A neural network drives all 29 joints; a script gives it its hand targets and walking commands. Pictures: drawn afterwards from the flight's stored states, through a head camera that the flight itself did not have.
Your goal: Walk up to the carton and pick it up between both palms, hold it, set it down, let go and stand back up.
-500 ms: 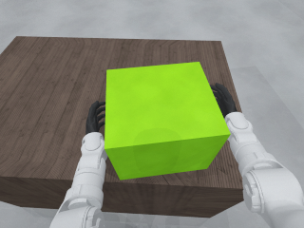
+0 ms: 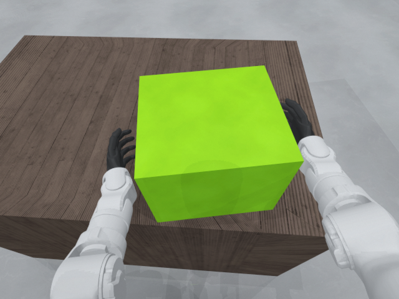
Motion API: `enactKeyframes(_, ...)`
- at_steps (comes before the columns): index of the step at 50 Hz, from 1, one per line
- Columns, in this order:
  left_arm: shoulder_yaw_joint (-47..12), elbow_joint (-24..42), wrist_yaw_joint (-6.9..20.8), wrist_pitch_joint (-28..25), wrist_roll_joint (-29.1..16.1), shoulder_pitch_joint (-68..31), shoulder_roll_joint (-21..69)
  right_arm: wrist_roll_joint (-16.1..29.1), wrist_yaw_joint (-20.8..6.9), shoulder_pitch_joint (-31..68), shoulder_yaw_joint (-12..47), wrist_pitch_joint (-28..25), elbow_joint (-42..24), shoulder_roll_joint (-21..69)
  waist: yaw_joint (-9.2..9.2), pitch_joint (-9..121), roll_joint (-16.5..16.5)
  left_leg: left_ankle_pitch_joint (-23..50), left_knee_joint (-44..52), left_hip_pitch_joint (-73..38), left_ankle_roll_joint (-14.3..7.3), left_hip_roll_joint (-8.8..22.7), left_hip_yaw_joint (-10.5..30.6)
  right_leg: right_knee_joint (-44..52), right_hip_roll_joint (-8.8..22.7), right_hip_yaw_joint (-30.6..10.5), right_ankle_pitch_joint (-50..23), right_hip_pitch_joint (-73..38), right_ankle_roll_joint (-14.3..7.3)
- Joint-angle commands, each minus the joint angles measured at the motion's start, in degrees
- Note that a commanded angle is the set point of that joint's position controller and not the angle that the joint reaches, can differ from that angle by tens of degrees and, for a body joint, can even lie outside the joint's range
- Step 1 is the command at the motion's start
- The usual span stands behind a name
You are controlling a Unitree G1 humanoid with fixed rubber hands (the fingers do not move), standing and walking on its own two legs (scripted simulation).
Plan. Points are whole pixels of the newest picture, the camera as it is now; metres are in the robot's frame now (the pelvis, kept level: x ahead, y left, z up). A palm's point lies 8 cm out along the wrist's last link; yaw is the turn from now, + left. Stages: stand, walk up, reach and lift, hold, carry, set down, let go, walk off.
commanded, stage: set down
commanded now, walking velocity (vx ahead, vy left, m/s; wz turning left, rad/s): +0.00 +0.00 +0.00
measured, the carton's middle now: (209, 146) +0.44 +0.03 +0.01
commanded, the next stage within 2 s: none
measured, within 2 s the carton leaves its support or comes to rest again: neither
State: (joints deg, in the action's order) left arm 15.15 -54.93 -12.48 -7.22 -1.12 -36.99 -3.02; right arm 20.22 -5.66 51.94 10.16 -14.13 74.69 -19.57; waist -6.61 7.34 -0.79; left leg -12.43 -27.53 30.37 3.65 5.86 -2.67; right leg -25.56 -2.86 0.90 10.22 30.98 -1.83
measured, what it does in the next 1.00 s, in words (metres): stands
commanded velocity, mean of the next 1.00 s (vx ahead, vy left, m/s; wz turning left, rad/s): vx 0.00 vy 0.00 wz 0.00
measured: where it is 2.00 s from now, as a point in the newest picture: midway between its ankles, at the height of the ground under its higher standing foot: outside the picture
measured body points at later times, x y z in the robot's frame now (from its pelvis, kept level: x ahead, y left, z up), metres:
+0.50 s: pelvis -0.02 +0.00 +0.00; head +0.03 -0.01 +0.45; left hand +0.32 +0.24 +0.00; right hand +0.43 -0.19 +0.05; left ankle -0.01 +0.15 -0.73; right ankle +0.01 -0.09 -0.73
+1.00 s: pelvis -0.03 +0.00 +0.00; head +0.01 -0.02 +0.45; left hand +0.28 +0.25 +0.02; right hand +0.36 -0.23 +0.02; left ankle -0.01 +0.15 -0.73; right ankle +0.01 -0.09 -0.73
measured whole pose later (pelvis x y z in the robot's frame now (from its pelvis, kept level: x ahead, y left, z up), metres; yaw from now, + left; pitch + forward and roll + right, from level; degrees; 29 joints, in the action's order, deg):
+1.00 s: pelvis -0.03 +0.00 +0.00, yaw +0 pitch +13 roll +0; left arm 9.1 -33.0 -11.3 -0.4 -5.3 -15.9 -5.7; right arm 23.8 -13.3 28.2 6.5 -13.3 57.7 -27.1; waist -6.6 9.3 -0.8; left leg -9.0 -25.8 29.8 3.5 5.1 -2.7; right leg -25.8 -2.2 0.9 7.9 31.2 -2.0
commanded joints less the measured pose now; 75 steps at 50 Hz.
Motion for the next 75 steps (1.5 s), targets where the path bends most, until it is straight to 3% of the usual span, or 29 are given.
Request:
enactKeyframes(1, -8.2, 2.55, 0.9, -3.78, -5.65, -22.62, -9.83, 5.06, -0.82, 28.78, 0.3, -1.97, -4.64, -16.92, -6.36, 37.12, 0.05, 23.73, -2.7, -3.44, 2.33, -4.28, -4.0, -2.99, -2.13, -1.36, -19.85, -13.55, 0.32)
enactKeyframes(13, -8.05, 7.42, 2.15, -3.04, -5.01, -14.06, -9.87, 6.98, -2.41, 20.59, 1.61, -2.42, -5.13, -19.04, -5.39, 35.71, -0.49, 25.94, -1.67, -6.37, 2.48, -4.91, -2.92, -1.84, -2.19, -2.0, -22.34, -18.43, 0.57)
enactKeyframes(22, -9.07, 17.39, 1.94, -4.23, -5.87, -9.49, -10.59, 7.57, -3.96, 14.9, 0.25, -3.6, -9.64, -20.54, -3.52, 35.87, -0.33, 24.61, -1.12, -8.64, 2.2, -5.32, -2.11, -1.28, -2.42, -1.9, -20.3, -19.74, 0.57)
enactKeyframes(29, -11.11, 24.1, 1.14, -4.47, -7.65, -6.1, -11.35, 7.99, -5.22, 10.4, -2.71, -4.68, -17.07, -22.31, -1.2, 33.65, 1.51, 17.64, -0.1, -8.05, 0.99, -5.71, -1.27, -1.08, -2.27, -1.88, -13.71, -19.18, 0.59)
enactKeyframes(31, -11.52, 24.11, 0.91, -3.93, -8.28, -6.09, -11.74, 8.09, -5.73, 9.97, -3.11, -4.15, -18.74, -22.53, -1.15, 31.1, 2.42, 13.53, 0.52, -7.0, 0.34, -5.72, -1.12, -0.67, -1.78, -2.16, -8.81, -18.4, 0.61)
enactKeyframes(40, -12.87, 29.45, 0.52, 1.08, -9.01, -0.93, -11.21, 7.93, -7.85, 2.82, -6.1, -1.64, -25.47, -24.55, 0.76, 24.83, 5.49, 5.48, 3.37, -8.07, -1.24, -5.77, 0.2, 2.09, -0.41, -3.82, 2.44, -18.76, 0.34)
enactKeyframes(43, -12.56, 32.42, 0.7, 2.91, -8.48, 2.44, -10.75, 7.72, -8.24, -1.0, -7.23, -1.16, -27.12, -25.34, 1.44, 23.76, 5.79, 6.82, 3.98, -9.7, -1.43, -5.98, 0.39, 2.76, -0.23, -3.66, 0.84, -20.13, 0.29)
enactKeyframes(53, -10.88, 48.69, 2.26, 6.53, -6.41, 17.15, -8.0, 7.24, -8.62, -15.92, -11.05, -2.6, -36.45, -28.64, 4.79, 23.86, 6.99, 17.48, 4.5, -16.81, -1.62, -6.73, 1.13, 3.84, -0.48, -2.07, -14.45, -26.62, -0.2)
enactKeyframes(59, -11.1, 56.8, 2.88, 7.64, -6.06, 25.29, -7.58, 7.33, -9.1, -24.14, -12.51, -3.2, -43.09, -29.09, 5.9, 20.92, 8.57, 17.49, 5.31, -17.45, -2.23, -7.11, 1.55, 4.44, -0.06, -2.24, -16.99, -29.77, -0.27)
enactKeyframes(65, -11.18, 59.18, 2.94, 8.31, -5.67, 29.07, -7.53, 7.44, -9.54, -29.33, -13.16, -2.86, -46.7, -28.14, 6.41, 15.31, 10.65, 11.63, 6.58, -16.17, -3.24, -7.42, 1.61, 6.09, 1.18, -3.67, -11.15, -30.0, -0.08)
enactKeyframes(75, -14.02, 62.06, 1.68, 9.85, -5.97, 34.46, -5.77, 6.36, -11.21, -36.51, -16.72, -1.39, -49.01, -29.52, 7.78, 10.4, 11.09, 5.93, 8.68, -17.16, -4.02, -6.63, 1.87, 8.18, 1.56, -3.66, -2.51, -24.97, -0.58)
